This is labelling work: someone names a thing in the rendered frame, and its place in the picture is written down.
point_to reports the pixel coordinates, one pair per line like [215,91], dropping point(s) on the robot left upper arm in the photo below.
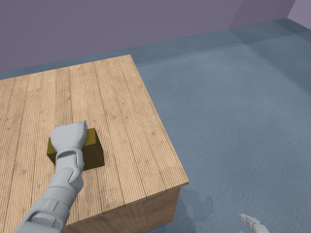
[32,227]

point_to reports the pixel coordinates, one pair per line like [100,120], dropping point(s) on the left robot forearm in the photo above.
[53,208]

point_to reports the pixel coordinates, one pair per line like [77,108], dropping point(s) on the robot left hand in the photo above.
[71,135]

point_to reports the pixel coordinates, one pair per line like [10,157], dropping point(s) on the table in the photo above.
[138,188]

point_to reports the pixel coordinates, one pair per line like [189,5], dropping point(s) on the sponge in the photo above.
[93,154]

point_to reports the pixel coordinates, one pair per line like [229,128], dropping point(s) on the robot right hand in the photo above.
[253,224]

